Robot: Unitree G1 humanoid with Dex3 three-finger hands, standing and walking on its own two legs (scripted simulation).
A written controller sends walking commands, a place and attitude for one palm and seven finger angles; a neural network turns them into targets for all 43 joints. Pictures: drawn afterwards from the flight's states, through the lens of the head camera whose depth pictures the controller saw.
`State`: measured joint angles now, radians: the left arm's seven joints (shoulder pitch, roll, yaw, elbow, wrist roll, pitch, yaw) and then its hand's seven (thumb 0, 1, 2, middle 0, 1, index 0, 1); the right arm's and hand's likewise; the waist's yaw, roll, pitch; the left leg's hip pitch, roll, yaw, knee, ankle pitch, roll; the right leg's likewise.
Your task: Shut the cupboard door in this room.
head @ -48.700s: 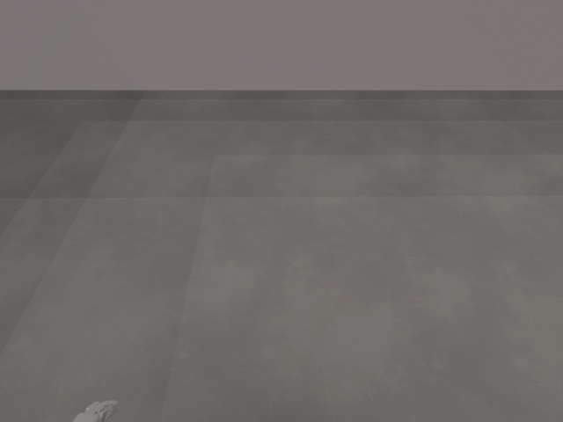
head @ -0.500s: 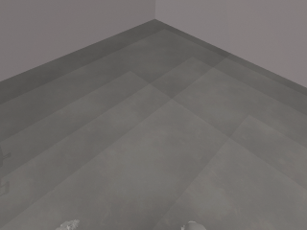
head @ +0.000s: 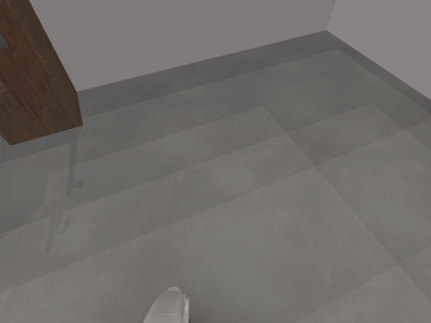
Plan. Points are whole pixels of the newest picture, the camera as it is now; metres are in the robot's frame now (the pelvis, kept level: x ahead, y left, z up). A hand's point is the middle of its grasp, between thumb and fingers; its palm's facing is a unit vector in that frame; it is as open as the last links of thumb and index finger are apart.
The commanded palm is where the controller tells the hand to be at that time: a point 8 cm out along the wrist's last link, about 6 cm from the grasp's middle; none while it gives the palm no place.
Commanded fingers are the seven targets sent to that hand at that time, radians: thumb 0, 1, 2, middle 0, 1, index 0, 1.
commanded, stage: walk to a spot facing it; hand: left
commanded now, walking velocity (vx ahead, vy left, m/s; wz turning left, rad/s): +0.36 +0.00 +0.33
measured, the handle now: out of the picture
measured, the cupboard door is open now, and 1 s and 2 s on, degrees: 82 82 82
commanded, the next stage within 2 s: turn to face it in 1.08 s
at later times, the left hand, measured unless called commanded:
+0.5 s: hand (134, 232) +0.33 +0.24 -0.15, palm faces +0.11 -0.98 -0.17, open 7.4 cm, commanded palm none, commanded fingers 0.00 0.90 0.90 -0.20 -0.30 -0.20 -0.30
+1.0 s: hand (157, 217) +0.38 +0.19 -0.17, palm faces +0.33 -0.92 -0.20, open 7.3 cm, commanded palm none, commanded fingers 0.00 0.90 0.90 -0.20 -0.30 -0.20 -0.30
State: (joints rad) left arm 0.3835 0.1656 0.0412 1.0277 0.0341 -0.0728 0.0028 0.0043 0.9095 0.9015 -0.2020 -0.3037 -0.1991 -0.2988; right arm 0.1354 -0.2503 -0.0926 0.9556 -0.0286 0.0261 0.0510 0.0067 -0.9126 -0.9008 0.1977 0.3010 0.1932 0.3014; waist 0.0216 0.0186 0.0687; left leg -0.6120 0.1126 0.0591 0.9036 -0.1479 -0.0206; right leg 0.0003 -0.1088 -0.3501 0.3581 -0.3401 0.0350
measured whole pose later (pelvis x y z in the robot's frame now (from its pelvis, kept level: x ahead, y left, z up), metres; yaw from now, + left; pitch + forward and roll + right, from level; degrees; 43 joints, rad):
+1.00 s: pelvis +0.45 +0.03 +0.00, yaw +16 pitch -1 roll -1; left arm 0.36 0.16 0.05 1.08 0.03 -0.08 0.00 0.00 0.93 0.90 -0.20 -0.30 -0.20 -0.30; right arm 0.22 -0.18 -0.08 1.03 -0.03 0.01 0.03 0.01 -0.93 -0.90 0.20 0.30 0.20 0.30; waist 0.00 0.02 0.06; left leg -0.59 0.13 0.06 0.89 -0.15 -0.02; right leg -0.07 -0.05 -0.30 0.38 -0.29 -0.02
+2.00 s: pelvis +0.65 +0.10 +0.00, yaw +46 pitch +0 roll +2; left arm 0.25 0.19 0.04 0.93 0.03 0.00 0.01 0.00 0.90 0.90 -0.20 -0.30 -0.20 -0.30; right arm 0.15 -0.26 -0.09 0.95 -0.01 0.07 0.02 0.01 -0.91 -0.90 0.20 0.30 0.20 0.30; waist 0.01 0.01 0.10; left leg -0.40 0.04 0.01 0.90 -0.43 -0.07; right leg -0.22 -0.15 -0.23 0.52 -0.28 0.00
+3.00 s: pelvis +0.76 +0.26 +0.00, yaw +56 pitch +0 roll +0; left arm 0.42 0.08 0.03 1.11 0.03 -0.08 0.01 0.00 0.91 0.90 -0.20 -0.30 -0.20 -0.30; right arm 0.22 -0.19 -0.08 1.05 -0.03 0.01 0.02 0.01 -0.93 -0.90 0.20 0.30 0.20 0.30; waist 0.03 0.05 0.05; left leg -0.54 0.11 0.07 0.79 -0.15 -0.03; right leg -0.02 -0.05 -0.20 0.33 -0.30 0.00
